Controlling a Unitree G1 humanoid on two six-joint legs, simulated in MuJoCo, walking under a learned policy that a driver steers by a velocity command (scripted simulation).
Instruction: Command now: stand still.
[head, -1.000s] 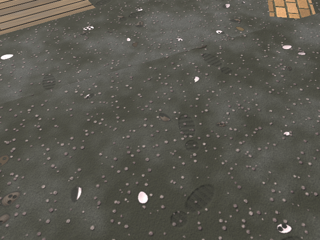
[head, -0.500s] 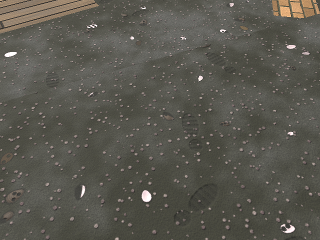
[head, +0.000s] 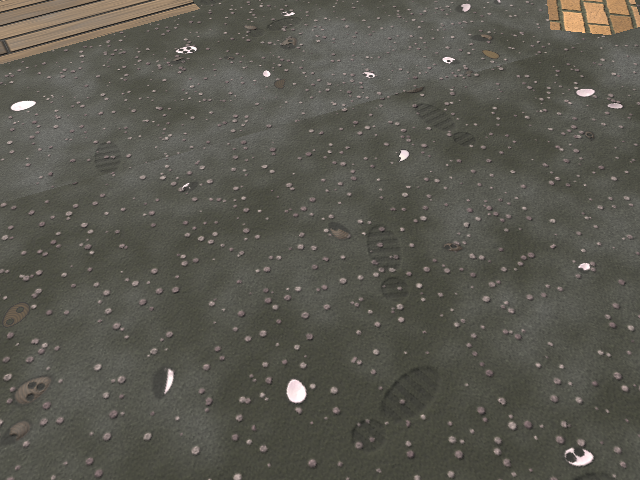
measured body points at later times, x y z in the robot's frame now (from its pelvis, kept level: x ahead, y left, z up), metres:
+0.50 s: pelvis +0.07 -0.04 -0.01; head +0.07 -0.06 +0.44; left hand +0.09 +0.22 -0.14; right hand +0.05 -0.30 -0.16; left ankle -0.02 +0.10 -0.70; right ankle +0.05 -0.14 -0.74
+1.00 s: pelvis +0.33 -0.01 -0.02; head +0.37 -0.01 +0.43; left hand +0.26 +0.25 -0.16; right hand +0.52 -0.25 -0.12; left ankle +0.43 +0.08 -0.74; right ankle +0.11 -0.14 -0.65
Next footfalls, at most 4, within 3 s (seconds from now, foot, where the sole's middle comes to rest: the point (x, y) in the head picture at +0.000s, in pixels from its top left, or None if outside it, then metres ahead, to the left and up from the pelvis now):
0.92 left None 0.47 0.08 -0.77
1.48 right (397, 357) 0.79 -0.15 -0.77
2.04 left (284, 268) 1.06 0.12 -0.77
2.48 right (314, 181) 1.39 0.05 -0.77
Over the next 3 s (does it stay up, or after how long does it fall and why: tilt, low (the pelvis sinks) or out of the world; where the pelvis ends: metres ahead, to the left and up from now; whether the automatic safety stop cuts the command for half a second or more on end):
stays up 1.40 0.25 -0.02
